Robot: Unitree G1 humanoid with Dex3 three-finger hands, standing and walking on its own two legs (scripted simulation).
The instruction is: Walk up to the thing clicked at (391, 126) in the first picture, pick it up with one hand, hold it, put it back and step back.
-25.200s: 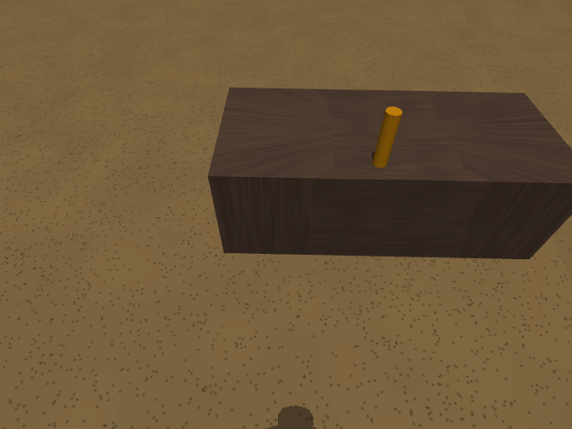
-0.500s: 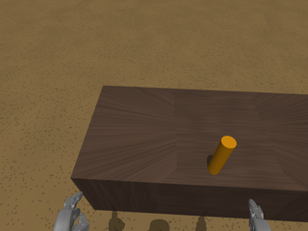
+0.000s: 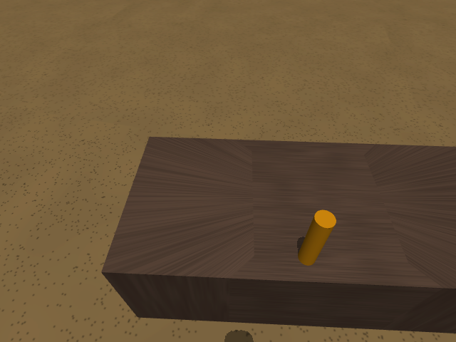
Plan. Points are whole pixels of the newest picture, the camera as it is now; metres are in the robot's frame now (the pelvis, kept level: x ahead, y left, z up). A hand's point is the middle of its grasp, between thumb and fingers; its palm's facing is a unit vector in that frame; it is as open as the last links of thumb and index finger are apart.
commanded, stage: stand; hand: right
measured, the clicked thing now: (315, 239) +0.44 -0.21 -0.20
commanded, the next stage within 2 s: none
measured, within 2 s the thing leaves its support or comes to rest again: neither
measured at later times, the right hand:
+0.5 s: hand out of the picture +0.01 -0.25 -0.14, palm faces -0.04 +0.94 -0.34, open 7.4 cm
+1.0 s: hand out of the picture +0.04 -0.23 -0.14, palm faces -0.04 +0.94 -0.34, open 7.4 cm
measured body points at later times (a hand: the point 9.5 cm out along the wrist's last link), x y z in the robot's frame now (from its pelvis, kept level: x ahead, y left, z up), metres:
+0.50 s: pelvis -0.03 +0.00 +0.02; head -0.04 +0.00 +0.47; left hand +0.03 +0.30 -0.12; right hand +0.02 -0.30 -0.12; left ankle -0.03 +0.15 -0.72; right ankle +0.03 -0.12 -0.72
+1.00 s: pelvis -0.01 +0.02 +0.02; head -0.01 +0.02 +0.47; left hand +0.05 +0.31 -0.12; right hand +0.05 -0.28 -0.12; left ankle -0.03 +0.15 -0.72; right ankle +0.03 -0.12 -0.72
